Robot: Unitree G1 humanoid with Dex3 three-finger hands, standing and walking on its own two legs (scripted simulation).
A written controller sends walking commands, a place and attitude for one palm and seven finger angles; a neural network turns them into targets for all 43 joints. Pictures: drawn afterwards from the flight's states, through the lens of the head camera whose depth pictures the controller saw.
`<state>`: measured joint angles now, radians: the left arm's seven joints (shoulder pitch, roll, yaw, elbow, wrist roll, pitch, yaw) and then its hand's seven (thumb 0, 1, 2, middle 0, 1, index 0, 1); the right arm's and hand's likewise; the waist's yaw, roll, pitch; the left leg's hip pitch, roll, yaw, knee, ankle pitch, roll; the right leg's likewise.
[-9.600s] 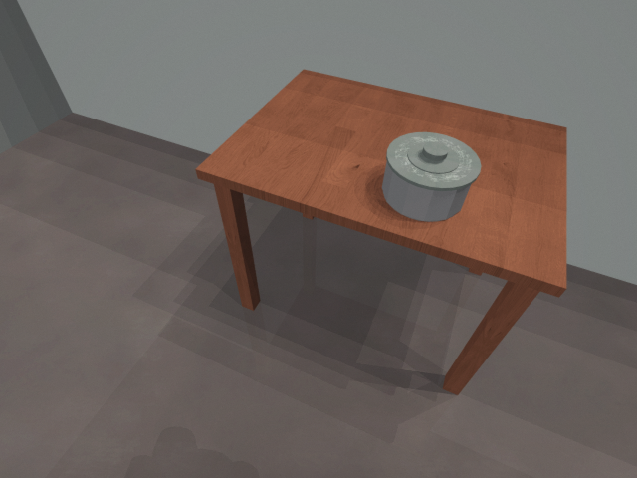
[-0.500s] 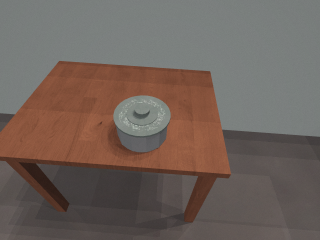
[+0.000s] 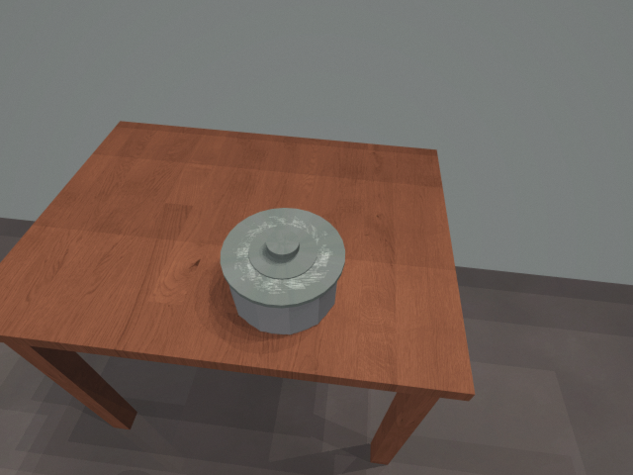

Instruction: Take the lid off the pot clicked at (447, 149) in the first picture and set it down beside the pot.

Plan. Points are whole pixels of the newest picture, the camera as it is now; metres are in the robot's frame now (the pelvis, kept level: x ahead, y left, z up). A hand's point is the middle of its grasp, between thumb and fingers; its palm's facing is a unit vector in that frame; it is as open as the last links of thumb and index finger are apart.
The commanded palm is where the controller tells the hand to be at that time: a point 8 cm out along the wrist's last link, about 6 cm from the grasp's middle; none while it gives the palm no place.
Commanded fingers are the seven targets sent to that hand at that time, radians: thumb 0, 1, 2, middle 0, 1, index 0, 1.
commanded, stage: come to a stop and stand still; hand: left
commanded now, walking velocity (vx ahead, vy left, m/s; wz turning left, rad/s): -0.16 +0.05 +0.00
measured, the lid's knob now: (282, 244) +0.45 +0.08 +0.01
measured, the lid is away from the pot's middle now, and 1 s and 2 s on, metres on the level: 0.00 0.00 0.00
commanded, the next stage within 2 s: look again from close up in 1.82 s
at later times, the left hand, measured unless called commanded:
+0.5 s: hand out of the picture -0.01 +0.18 -0.15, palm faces +0.00 -0.96 -0.27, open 7.4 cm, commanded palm none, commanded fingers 0.00 0.90 0.90 -0.20 -0.30 -0.20 -0.30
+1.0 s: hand out of the picture -0.11 +0.17 -0.17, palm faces -0.03 -0.97 -0.23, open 7.4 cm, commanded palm none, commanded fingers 0.00 0.90 0.90 -0.20 -0.30 -0.20 -0.30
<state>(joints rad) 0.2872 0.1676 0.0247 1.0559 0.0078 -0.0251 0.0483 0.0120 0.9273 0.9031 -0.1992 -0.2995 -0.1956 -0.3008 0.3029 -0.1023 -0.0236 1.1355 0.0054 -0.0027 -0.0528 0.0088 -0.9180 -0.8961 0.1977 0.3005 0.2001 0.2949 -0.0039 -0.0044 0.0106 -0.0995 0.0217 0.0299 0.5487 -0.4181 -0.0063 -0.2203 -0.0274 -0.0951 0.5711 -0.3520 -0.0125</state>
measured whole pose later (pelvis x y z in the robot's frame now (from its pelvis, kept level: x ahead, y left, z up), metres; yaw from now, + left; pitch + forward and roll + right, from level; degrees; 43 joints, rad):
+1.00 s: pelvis -0.11 +0.00 +0.00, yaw -3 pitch -1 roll +1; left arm 0.33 0.14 0.00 1.10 0.02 0.02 0.04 0.00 0.91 0.90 -0.20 -0.30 -0.20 -0.30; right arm 0.39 -0.15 -0.03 1.12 -0.02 0.01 0.00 0.00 -0.91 -0.90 0.19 0.30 0.20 0.29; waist -0.03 0.02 -0.02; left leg -0.27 -0.01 0.03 0.58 -0.30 0.01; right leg -0.37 -0.01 -0.04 0.58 -0.20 -0.03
